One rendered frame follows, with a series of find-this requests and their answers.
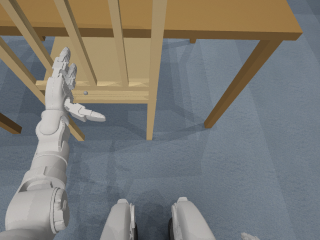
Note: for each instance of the left robot upper arm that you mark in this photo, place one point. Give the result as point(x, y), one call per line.
point(37, 215)

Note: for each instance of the robot thigh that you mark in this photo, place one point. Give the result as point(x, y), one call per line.
point(187, 217)
point(120, 221)

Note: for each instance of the chair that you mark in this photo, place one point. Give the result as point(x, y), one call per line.
point(113, 70)

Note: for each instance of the left robot forearm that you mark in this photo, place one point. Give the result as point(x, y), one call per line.
point(50, 161)

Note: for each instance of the left robot hand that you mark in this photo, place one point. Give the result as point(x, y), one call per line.
point(59, 86)

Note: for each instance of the right robot thigh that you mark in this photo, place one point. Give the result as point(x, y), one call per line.
point(187, 217)

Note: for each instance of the table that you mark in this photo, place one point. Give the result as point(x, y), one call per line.
point(270, 21)

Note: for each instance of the left robot thigh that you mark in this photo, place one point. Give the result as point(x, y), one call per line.
point(120, 221)

